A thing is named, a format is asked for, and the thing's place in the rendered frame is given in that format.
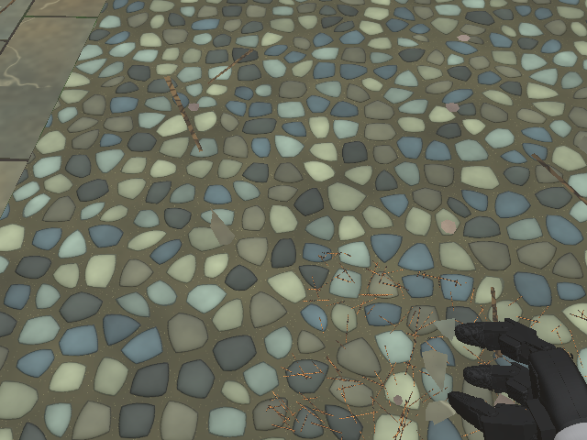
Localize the right robot hand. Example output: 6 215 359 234
448 318 587 440

